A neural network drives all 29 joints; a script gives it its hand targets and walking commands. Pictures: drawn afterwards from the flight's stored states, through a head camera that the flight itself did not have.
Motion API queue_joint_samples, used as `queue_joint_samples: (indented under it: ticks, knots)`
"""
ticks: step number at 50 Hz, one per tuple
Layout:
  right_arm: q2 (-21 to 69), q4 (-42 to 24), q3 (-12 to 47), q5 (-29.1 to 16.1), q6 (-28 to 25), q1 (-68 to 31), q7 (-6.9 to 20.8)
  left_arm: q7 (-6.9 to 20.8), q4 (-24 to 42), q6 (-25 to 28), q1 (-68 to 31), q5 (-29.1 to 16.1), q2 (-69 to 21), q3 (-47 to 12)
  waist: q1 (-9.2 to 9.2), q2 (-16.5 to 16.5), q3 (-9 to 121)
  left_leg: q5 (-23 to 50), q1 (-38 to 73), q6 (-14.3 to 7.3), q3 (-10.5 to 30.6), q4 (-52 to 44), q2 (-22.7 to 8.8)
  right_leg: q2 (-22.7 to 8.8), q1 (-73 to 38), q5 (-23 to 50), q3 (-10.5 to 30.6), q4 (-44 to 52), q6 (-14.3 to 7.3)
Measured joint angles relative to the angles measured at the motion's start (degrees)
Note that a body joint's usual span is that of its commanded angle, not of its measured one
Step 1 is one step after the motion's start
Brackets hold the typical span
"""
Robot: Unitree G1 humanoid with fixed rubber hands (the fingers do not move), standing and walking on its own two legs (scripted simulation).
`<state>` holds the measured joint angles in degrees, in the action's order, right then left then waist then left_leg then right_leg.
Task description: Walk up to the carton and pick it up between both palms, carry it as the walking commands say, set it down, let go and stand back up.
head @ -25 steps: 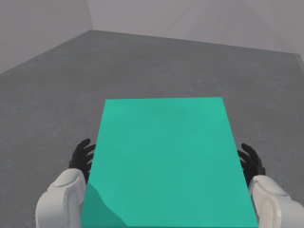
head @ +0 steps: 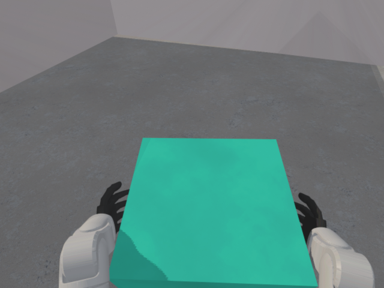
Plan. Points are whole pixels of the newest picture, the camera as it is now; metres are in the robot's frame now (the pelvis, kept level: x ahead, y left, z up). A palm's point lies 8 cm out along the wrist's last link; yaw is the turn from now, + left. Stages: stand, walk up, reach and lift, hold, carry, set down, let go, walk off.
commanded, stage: carry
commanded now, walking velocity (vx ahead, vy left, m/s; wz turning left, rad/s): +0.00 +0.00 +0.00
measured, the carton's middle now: (207, 227) +0.27 +0.00 -0.02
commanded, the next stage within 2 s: none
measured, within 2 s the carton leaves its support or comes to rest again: neither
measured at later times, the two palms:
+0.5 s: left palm (108, 197) +0.30 +0.22 +0.06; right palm (289, 209) +0.28 -0.17 +0.05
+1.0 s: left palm (86, 209) +0.27 +0.26 +0.05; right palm (261, 186) +0.34 -0.12 +0.05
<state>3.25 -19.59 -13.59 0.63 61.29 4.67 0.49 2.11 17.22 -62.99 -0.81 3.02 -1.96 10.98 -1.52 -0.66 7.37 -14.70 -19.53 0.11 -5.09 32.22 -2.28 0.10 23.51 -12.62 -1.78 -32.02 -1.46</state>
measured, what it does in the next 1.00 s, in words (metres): shifts its weight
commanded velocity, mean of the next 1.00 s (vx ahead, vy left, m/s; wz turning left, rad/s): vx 0.00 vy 0.00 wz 0.44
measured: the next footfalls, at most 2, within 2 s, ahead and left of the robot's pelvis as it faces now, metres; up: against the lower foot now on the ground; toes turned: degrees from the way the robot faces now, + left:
right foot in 1.16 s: +0.10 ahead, -0.10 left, +0.00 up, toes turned +7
left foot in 1.48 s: +0.06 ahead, +0.13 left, +0.00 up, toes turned +29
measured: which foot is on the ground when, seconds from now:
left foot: down 0.00-1.00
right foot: down 0.00-0.92, up 0.94-1.00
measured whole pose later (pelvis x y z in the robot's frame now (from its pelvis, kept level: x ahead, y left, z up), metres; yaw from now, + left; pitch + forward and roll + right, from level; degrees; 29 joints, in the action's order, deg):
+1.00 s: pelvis +0.07 +0.02 -0.01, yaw +11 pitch +6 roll -1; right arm 3.0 -27.4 -13.7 -2.8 61.9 3.3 -0.7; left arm 0.9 26.7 -61.8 0.3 -0.4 -3.5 12.9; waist -1.5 -0.3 3.8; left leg -21.5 -25.2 -1.5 0.2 40.1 0.8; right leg -2.9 28.1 -30.8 -6.0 -48.1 -0.4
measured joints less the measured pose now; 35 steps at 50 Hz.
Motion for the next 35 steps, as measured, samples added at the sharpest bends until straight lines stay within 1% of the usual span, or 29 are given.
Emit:
queue_joint_samples:
  ticks: [5, 12, 15, 19, 25, 30, 32, 35]
  knots:
    - [-0.08, 0.83, 0.0, -0.31, -1.83, -0.16, -0.12, 0.04, -0.87, 2.14, -0.06, -0.23, 0.0, 0.0, 0.0, -0.03, -0.92, 1.17, 0.01, -0.28, -0.1, 0.16, 0.02, 0.0, -0.21, 0.13, 0.11, 0.16, 0.0]
    - [-0.08, 2.37, 0.0, -0.65, -3.89, -0.57, -0.2, -0.15, -1.92, 4.18, -0.25, -0.56, 0.24, 0.0, 0.0, -0.02, -1.08, -0.96, 0.01, -1.06, -0.79, 1.29, 0.1, 0.0, -0.39, 0.09, 0.86, 0.17, 0.0]
    - [-0.16, 3.29, -0.01, -0.56, -4.84, -0.96, -0.22, -0.12, -2.88, 5.29, -0.61, -0.49, 0.27, 0.01, 0.0, -0.29, -1.09, -1.88, 0.01, -1.19, -1.11, 1.81, 0.42, -0.3, -0.45, 2.85, 1.26, 0.47, 0.13]
    - [-0.51, 3.78, 0.0, -1.01, -5.97, -1.21, -0.34, -0.5, -3.43, 6.53, -0.89, -1.12, 0.27, 0.01, 0.0, -0.29, -1.19, -2.51, 0.01, -1.36, -1.1, 1.71, 0.42, -0.3, -0.49, 1.26, 1.26, 0.47, 0.73]
    - [-0.54, 4.52, 0.0, -1.47, -8.07, -1.27, -0.41, -0.95, -3.74, 8.28, -1.09, -1.75, 0.3, 0.03, 0.0, -0.29, -1.21, -3.48, 0.01, -1.38, -0.89, 1.71, 0.42, -0.31, -0.55, 0.22, 1.04, 0.43, 0.75]
    - [-0.57, 3.03, 0.0, -1.6, -6.54, -1.26, -0.96, -1.01, -3.58, 8.01, -1.02, -2.34, 0.29, 0.11, 0.0, -0.28, -1.28, -4.4, 0.01, -1.38, -0.09, 2.21, 0.46, -0.42, -0.66, -1.23, 0.26, -0.49, 0.75]
    - [-0.57, 1.45, 0.0, -1.7, -5.1, -1.26, -1.26, -1.14, -2.73, 7.3, -0.84, -2.91, 0.28, 0.18, -0.01, -0.28, -1.4, -4.91, 0.0, -1.36, 0.43, 2.7, 0.57, -0.59, -0.66, -2.16, -0.23, -1.41, 0.75]
    - [-0.57, 1.24, 0.0, -1.57, -4.99, -1.32, -1.22, -0.76, -2.53, 7.4, -0.85, -2.36, -0.05, 0.36, -0.01, -0.24, -1.46, -5.66, -0.16, -0.96, 1.5, 3.61, 0.7, -0.86, -0.67, -3.69, -1.26, -2.88, 0.76]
